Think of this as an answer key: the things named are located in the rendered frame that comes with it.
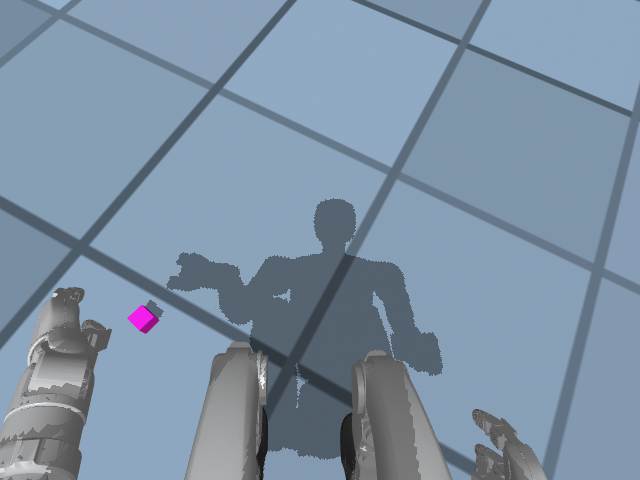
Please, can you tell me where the cube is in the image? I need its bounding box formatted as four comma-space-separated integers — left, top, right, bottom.
127, 305, 160, 334

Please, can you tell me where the right robot hand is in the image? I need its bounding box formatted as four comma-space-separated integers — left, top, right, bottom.
471, 409, 548, 480

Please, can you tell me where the right robot foot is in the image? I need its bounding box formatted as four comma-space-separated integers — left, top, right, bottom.
340, 413, 356, 480

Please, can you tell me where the left robot arm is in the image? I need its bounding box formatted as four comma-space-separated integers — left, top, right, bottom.
0, 328, 98, 480

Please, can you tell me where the left robot hand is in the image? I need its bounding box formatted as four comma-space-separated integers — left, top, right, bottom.
28, 287, 112, 352

